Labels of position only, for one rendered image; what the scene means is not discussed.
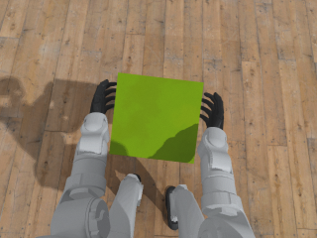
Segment robot left hand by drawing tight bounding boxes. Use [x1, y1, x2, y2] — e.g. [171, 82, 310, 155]
[89, 79, 117, 114]

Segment robot left forearm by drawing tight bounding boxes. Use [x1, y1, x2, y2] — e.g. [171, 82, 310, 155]
[51, 112, 110, 235]

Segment carton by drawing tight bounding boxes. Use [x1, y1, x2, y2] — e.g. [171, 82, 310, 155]
[109, 72, 204, 164]

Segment robot left upper arm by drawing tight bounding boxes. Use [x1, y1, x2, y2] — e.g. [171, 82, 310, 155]
[35, 196, 111, 238]

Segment robot right upper arm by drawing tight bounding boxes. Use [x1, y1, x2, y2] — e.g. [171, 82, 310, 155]
[197, 216, 256, 238]

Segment robot right hand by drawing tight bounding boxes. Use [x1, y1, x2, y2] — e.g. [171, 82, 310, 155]
[199, 92, 224, 130]

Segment robot right forearm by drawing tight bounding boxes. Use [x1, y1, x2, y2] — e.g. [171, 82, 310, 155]
[197, 127, 253, 231]

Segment robot right shin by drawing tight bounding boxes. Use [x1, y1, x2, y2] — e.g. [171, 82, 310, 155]
[170, 184, 193, 221]

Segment left robot thigh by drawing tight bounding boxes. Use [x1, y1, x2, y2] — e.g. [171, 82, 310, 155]
[107, 178, 144, 238]

